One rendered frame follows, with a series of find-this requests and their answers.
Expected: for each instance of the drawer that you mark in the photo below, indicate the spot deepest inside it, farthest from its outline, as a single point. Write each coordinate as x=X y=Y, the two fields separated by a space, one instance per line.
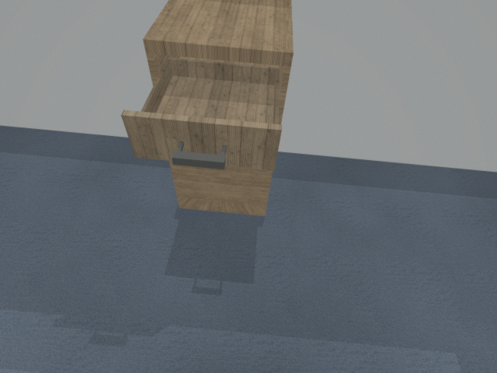
x=208 y=104

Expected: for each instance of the handle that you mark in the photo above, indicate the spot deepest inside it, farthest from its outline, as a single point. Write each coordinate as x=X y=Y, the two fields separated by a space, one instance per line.
x=199 y=159

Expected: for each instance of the cabinet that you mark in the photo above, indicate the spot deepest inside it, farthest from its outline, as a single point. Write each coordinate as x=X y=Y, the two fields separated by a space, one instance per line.
x=252 y=32

